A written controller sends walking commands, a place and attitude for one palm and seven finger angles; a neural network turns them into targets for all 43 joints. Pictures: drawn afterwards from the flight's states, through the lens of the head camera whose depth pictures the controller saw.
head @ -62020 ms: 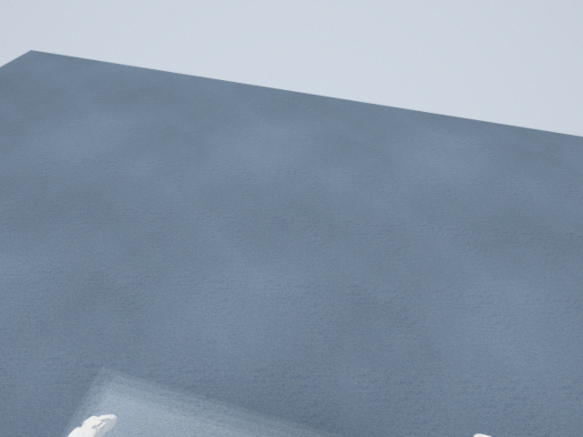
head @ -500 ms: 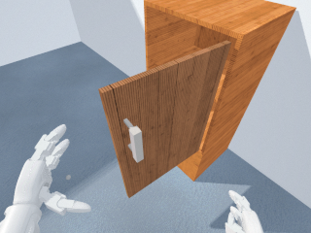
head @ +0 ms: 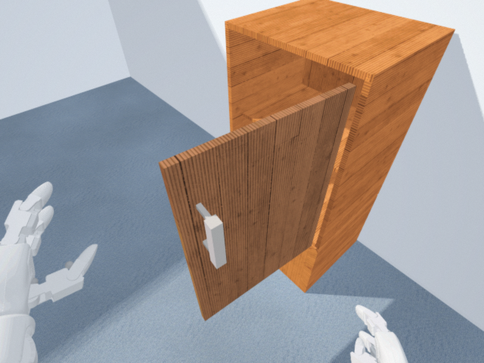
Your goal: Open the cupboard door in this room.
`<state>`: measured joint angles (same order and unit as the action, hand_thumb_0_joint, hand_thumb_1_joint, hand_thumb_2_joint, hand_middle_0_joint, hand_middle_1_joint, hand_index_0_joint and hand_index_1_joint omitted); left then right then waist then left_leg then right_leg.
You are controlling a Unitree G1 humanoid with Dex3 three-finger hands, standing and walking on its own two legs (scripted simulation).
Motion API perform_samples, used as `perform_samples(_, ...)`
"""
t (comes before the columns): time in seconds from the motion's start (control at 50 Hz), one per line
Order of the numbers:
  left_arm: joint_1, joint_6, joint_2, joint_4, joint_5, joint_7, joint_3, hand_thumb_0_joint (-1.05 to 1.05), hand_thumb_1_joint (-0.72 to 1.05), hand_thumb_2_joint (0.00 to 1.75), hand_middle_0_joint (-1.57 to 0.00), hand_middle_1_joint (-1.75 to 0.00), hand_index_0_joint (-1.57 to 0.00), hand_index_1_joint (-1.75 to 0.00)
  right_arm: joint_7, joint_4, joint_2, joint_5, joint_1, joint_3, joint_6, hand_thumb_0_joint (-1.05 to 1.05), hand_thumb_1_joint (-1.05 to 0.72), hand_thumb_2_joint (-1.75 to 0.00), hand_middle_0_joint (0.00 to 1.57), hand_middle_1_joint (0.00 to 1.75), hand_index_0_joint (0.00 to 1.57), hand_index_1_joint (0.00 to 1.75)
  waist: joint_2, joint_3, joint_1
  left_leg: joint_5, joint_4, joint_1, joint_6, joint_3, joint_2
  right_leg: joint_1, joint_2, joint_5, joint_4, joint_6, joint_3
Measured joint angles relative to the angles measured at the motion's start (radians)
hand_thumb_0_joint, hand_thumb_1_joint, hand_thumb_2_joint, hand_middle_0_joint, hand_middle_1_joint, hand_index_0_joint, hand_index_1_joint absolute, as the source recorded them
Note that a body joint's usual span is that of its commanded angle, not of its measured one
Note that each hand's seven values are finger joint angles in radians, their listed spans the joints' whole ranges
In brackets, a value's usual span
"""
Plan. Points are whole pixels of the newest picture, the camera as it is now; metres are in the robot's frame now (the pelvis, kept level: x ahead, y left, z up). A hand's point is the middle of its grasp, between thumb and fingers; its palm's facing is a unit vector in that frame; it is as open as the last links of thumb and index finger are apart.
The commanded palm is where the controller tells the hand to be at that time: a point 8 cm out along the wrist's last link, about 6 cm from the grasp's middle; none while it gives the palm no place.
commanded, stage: draw the hand back to the body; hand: left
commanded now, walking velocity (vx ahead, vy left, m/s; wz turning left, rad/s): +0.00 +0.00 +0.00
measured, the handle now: (210, 235) +0.33 +0.11 +0.03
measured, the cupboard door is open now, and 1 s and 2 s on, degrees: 84 84 84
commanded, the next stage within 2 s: step back with the hand held close in 0.50 s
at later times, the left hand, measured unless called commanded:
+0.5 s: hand (65, 268) +0.18 +0.25 +0.15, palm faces +0.46 -0.80 -0.38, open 7.4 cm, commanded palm +0.13 +0.28 +0.17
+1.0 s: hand (56, 281) +0.16 +0.25 +0.15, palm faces +0.32 -0.80 -0.51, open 7.4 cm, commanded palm +0.10 +0.29 +0.17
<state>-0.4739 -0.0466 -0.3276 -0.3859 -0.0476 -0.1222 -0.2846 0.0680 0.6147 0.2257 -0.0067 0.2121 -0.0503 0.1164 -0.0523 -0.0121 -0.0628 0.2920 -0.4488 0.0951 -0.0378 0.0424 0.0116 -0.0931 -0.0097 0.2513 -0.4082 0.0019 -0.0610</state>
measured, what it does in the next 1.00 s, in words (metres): stands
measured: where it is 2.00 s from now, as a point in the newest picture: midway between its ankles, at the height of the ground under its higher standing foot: outside the picture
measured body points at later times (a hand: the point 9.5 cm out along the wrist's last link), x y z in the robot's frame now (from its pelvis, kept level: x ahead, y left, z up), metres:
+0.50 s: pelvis -0.01 -0.02 +0.00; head -0.03 -0.03 +0.45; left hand +0.15 +0.29 +0.17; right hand +0.18 -0.24 -0.08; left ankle -0.03 +0.09 -0.74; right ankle -0.02 -0.12 -0.74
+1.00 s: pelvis -0.05 +0.00 +0.00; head -0.02 +0.00 +0.45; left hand +0.14 +0.29 +0.17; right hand +0.12 -0.26 -0.08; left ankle -0.03 +0.09 -0.74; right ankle -0.02 -0.12 -0.74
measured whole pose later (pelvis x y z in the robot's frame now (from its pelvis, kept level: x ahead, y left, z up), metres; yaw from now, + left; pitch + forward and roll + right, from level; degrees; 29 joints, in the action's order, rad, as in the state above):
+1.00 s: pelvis -0.05 +0.00 +0.00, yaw -2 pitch +0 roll -1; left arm -0.57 -0.14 -0.43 -0.49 -0.05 -0.12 -0.40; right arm 0.08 0.56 0.24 0.01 0.17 0.02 0.01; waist -0.01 -0.05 0.00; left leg 0.23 -0.49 0.25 -0.04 0.07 0.00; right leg -0.26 0.00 0.18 -0.44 0.00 -0.04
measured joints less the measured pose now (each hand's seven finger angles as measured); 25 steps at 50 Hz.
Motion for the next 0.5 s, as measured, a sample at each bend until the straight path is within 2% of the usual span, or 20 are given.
perform_samples(0.18,0.018,-0.015,-0.017,-0.006,-0.008,0.002,-0.063,0.01,0.70,0.82,-0.21,-0.30,-0.20,-0.31,-0.005,0.016,0.003,0.000,-0.011,0.016,-0.014,0.02,-0.90,-0.90,0.20,0.30,0.20,0.30,-0.005,-0.007,-0.008,-0.014,0.029,-0.027,0.008,0.001,-0.008,0.026,0.009,-0.014,0.029,-0.008,0.001)
perform_samples(0.26,0.026,-0.021,-0.002,0.007,-0.011,0.002,-0.063,0.01,0.80,0.86,-0.21,-0.30,-0.20,-0.31,-0.007,0.018,0.006,0.002,-0.016,0.021,-0.020,0.02,-0.90,-0.90,0.20,0.30,0.20,0.30,-0.010,-0.012,-0.008,-0.021,0.037,-0.033,0.010,0.000,-0.010,0.031,0.011,-0.020,0.035,-0.010,0.000)
perform_samples(0.5,0.017,-0.027,0.003,0.016,-0.008,0.006,-0.042,0.01,0.89,0.90,-0.21,-0.30,-0.21,-0.31,0.000,0.032,0.001,0.001,-0.014,0.026,-0.010,0.02,-0.90,-0.90,0.20,0.30,0.20,0.30,-0.009,-0.022,-0.006,-0.033,0.043,-0.040,0.022,-0.003,-0.022,0.039,0.024,-0.032,0.044,-0.024,-0.003)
